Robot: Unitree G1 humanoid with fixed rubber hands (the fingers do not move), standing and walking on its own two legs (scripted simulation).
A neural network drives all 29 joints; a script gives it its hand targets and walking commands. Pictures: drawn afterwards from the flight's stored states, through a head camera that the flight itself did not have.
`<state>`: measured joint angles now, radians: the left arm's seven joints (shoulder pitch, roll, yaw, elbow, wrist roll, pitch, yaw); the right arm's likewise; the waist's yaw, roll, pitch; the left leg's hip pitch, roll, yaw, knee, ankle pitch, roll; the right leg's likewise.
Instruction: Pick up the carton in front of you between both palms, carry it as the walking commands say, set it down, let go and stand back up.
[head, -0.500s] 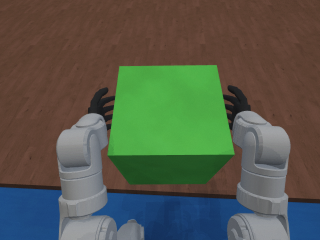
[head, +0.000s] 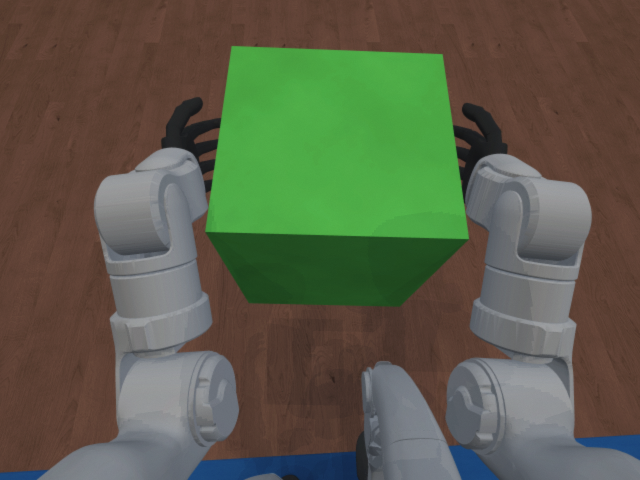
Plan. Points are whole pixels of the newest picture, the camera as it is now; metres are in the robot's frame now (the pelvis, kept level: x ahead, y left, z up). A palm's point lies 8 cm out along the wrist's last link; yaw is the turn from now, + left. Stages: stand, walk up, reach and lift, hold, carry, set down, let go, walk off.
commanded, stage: carry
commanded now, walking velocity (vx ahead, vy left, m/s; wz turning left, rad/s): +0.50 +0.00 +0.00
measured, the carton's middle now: (330, 198) +0.42 -0.02 +0.06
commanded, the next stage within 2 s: none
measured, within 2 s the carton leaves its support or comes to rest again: neither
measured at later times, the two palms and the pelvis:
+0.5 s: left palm out of the picture +0.71 +0.18 +0.26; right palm out of the picture +0.77 -0.11 +0.25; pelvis +0.36 -0.04 +0.08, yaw +9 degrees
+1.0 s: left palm out of the picture +0.98 +0.29 +0.18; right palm out of the picture +1.06 +0.00 +0.19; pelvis +0.66 +0.03 +0.08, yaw +15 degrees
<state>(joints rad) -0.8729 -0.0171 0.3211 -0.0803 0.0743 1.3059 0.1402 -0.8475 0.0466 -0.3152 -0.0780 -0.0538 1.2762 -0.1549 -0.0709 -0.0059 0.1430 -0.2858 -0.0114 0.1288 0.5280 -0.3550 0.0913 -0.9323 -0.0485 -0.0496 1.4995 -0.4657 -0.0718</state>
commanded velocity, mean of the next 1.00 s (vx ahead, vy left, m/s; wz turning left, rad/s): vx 0.50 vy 0.00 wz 0.19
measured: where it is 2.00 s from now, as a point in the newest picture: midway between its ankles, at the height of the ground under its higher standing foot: (271, 130)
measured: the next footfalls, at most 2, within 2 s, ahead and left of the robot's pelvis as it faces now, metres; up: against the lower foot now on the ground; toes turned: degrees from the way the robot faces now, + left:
right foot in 0.14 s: +0.35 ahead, -0.10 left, +0.08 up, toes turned -4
left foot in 0.66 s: +0.62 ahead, +0.09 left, +0.08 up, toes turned +18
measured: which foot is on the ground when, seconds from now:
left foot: down 0.00-0.16, up 0.18-0.64, down 0.66-1.00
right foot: up 0.00-0.12, down 0.14-0.68, up 0.70-1.00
